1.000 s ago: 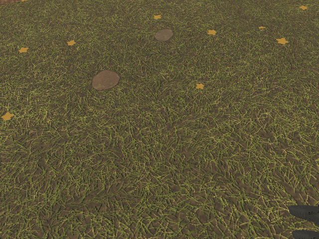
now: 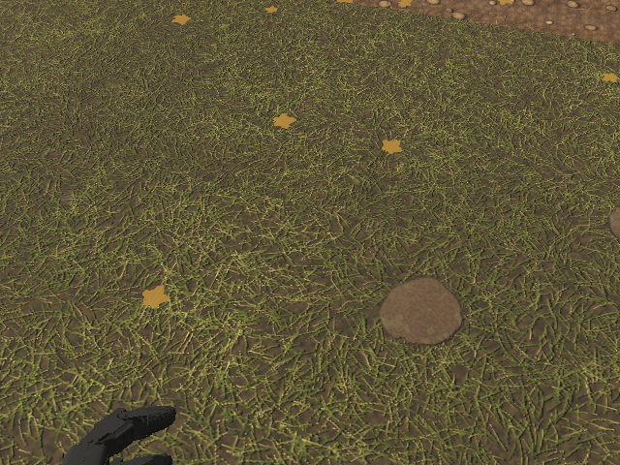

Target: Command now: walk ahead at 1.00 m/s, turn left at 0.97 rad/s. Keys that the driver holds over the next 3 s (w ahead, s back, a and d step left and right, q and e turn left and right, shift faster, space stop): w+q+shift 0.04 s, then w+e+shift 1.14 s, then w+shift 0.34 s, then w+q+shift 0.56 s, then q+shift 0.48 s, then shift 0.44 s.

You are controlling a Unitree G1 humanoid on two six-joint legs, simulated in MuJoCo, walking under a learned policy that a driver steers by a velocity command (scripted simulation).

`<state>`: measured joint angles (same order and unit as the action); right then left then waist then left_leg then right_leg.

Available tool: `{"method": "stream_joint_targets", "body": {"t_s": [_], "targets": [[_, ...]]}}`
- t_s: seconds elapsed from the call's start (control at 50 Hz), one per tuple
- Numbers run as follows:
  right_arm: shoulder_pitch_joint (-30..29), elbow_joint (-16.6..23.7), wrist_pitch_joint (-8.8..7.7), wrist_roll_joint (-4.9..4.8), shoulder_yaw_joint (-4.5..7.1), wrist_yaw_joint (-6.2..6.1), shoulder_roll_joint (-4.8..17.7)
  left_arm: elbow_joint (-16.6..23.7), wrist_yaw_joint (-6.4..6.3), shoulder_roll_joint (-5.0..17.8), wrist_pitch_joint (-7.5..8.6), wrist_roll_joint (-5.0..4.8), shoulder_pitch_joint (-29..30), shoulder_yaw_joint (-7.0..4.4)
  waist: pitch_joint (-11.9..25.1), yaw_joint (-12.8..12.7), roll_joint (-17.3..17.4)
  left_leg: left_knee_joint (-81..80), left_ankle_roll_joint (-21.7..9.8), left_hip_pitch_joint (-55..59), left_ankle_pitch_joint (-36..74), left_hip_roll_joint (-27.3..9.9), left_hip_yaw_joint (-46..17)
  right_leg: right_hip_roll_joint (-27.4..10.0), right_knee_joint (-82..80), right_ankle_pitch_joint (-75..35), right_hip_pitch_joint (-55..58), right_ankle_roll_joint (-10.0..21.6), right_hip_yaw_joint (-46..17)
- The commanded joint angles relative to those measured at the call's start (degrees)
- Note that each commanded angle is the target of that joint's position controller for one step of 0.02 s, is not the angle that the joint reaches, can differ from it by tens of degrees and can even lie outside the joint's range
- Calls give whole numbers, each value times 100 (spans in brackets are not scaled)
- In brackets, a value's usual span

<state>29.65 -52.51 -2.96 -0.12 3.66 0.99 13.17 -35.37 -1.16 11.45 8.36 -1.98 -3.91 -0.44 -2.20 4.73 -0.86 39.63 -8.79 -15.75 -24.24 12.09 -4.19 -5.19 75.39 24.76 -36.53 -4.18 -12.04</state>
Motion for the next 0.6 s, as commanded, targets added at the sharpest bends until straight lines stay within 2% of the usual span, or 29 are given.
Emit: {"method": "stream_joint_targets", "body": {"t_s": [0.02, 0.04, 0.06, 0.08, 0.1, 0.12, 0.14, 0.16, 0.18, 0.2, 0.22, 0.24, 0.26, 0.28, 0.32, 0.34, 0.36, 0.38, 0.4, 0.42, 0.44, 0.46, 0.48, 0.5, 0.52, 0.54, 0.56, 0.58, 0.6], "targets": [[-1255, 965, -240, -70, 188, -399, 1159, 553, 55, 885, 29, 233, 61, -251, -205, -686, 40, -1801, -1114, -2034, 1026, -1653, -2773, -5, -2804, -1716, 1205, -136, 350], [-1090, 852, -189, -105, 180, -445, 1131, 493, 137, 732, 11, 151, -130, -232, 39, -681, 426, -1643, -921, -2384, 1134, -1347, -2182, 418, -3110, -2332, 2322, -84, 839], [-901, 715, -167, -172, 165, -434, 1024, 337, 188, 680, -26, 89, -533, -262, 163, -767, 447, -1405, -764, -2406, 1176, -1220, -1741, 619, -3330, -2896, 2945, -72, 1249], [-762, 724, -166, -204, 145, -388, 985, 298, 168, 763, -61, 155, -684, -337, 195, -763, 282, -1144, -604, -2245, 1636, -1074, -1539, 808, -3413, -2917, 3278, -5, 1492], [-744, 738, -186, -163, 130, -356, 955, 162, 99, 866, -112, 160, -1467, -476, 591, -1138, 304, -342, -402, -2028, 2951, -879, -1314, 1037, -3312, -2541, 4112, 104, 1636], [-1077, 844, -190, -81, 129, -281, 985, -117, 72, 977, -128, 102, -2902, -601, 1188, -1988, 315, 1170, -81, -1887, 4113, -695, -1051, 1031, -3181, -2200, 5149, 319, 1528], [-769, 919, -209, 2, -23, -215, 336, -362, 142, 1526, -153, 47, -3778, -651, 1732, -1982, -1132, 4214, 348, -2016, 1798, -276, -681, -82, -3683, -648, 5371, 1077, -682], [301, 961, -239, -281, -102, -118, -43, -503, 258, 1768, -112, 133, -3562, -624, 1786, -1110, -3060, 5405, 404, -2927, -775, 70, -809, -1280, -6016, 1261, 5407, 2369, -5075], [-301, 1103, -214, -376, -83, -79, 261, -254, 245, 1189, -107, -8, -2493, -507, 272, -820, -1947, 5443, 280, -3994, -449, -660, -527, -1299, -6314, 3104, 4562, 2393, -5667], [-1279, 1373, -217, -266, -96, -57, 336, -197, 235, 941, -118, 66, -2053, -481, -443, -861, -853, 5015, 246, -3924, -47, -915, -445, -1019, -6122, 2674, 3566, 2165, -4729], [-1715, 1517, -246, -104, -114, -99, 263, -236, 265, 965, -135, 145, -2021, -475, -574, -770, -123, 4434, 255, -3396, 75, -1006, -323, -677, -6065, 1611, 2774, 2008, -3955], [-1865, 1640, -282, -13, -120, -111, 237, -279, 272, 861, -133, 162, -1901, -452, -420, -592, -20, 3754, 273, -3001, 228, -1191, -425, -450, -5803, 864, 2388, 1962, -3310], [-2000, 1739, -304, 51, -125, -69, 241, -346, 207, 736, -139, 115, -1860, -394, -267, -506, -177, 3054, 279, -2561, 426, -1354, -538, -171, -5672, 491, 2096, 1932, -2782], [-2076, 1793, -312, 72, -143, -58, 206, -409, 165, 670, -160, 61, -1869, -362, -198, -451, -401, 2397, 339, -2287, 361, -1442, -495, -36, -5691, 117, 1942, 1937, -2426], [-2554, 2019, -351, 45, -194, -71, 280, -297, 57, 835, -253, 16, -1665, -371, -220, -411, -455, 943, 573, -1605, 476, -1461, -214, -6, -5769, -1021, 1429, 1943, -1850], [-2728, 2070, -351, 55, -198, -25, 264, -337, 28, 1035, -319, -8, -1735, -429, -5, -425, -383, 538, 675, -814, 717, -1212, 78, 142, -5761, -1326, 1088, 1910, -1581], [-2522, 2026, -381, 11, -200, 32, 224, -295, 27, 1118, -385, -25, -1628, -452, 197, -235, -371, 418, 763, 224, 1493, -1032, 230, 169, -5664, -1649, 502, 1836, -1386], [-2088, 1869, -353, -29, -150, 64, 284, -227, 27, 1148, -439, -94, -1620, -466, 355, -61, -330, 371, 880, 1067, 2054, -925, 347, 235, -5489, -1768, 122, 1753, -1164], [-1557, 1671, -379, -7, -59, 88, 492, -130, 23, 1092, -411, -166, -1475, -485, 577, 158, -378, 733, 846, 1769, 2722, -1172, 36, 168, -5029, -1957, -103, 1556, -1165], [-674, 1460, -393, -16, 119, 63, 764, 100, 42, 1070, -372, -76, -1107, -445, 977, 775, -213, 1066, 927, 2719, 2707, -1051, 354, 370, -4142, -3085, -387, 1362, -866], [432, 1270, -400, -74, 263, 14, 917, 283, 104, 1078, -340, -63, -756, -440, 1345, 1508, 56, 755, 891, 3620, 1931, -1179, 261, 665, -2515, -3608, -703, 1041, -632], [1173, 1002, -412, -132, 272, -6, 969, 281, 114, 595, -352, 23, -855, -343, 1323, 1640, 972, 74, 582, 3817, 837, -1674, -458, 1096, -587, -492, -1076, 867, -604], [374, 1335, -433, -109, 166, 42, 1024, 257, 93, 121, -326, -125, -1885, -234, 1080, 643, 2106, -609, -107, 3298, 821, -2833, -2285, 1181, 702, 614, -1665, 809, -597], [-588, 1381, -393, -127, 223, 78, 1322, 303, 79, 171, -345, -330, -2369, -207, 580, -221, 2444, -1630, -593, 2748, 391, -3656, -3718, 824, 963, 62, -2570, 796, -10], [-720, 1382, -436, -112, 197, 108, 996, 356, 24, 405, -414, -267, -1750, -228, 148, -115, 1431, -1916, -774, 1976, -871, -3707, -4071, 372, 1087, -224, -2660, 832, 205], [-1049, 1410, -470, -20, 115, 127, 684, 394, -14, 605, -526, -221, -1228, -295, -438, -181, 129, -1907, -730, 978, -1125, -3503, -3384, 103, 535, -599, -2412, 885, 184], [-1250, 1338, -511, 11, 106, 132, 619, 378, 25, 482, -623, -85, -1086, -245, -600, -315, -42, -1528, -604, 408, -554, -3487, -2975, -165, 162, -731, -2106, 989, 74], [-1335, 1262, -555, -18, 92, 120, 581, 284, 119, 603, -664, -88, -1166, -321, -772, -506, -200, -1343, -386, 4, -244, -3032, -2092, -234, -471, -1273, -1809, 999, 101], [-1419, 1174, -608, -80, 97, 27, 500, 235, 221, 634, -607, -51, -1153, -368, -743, -587, 126, -1200, -21, 20, -2, -2858, -1519, -305, -999, -1958, -1697, 1077, -57]]}}
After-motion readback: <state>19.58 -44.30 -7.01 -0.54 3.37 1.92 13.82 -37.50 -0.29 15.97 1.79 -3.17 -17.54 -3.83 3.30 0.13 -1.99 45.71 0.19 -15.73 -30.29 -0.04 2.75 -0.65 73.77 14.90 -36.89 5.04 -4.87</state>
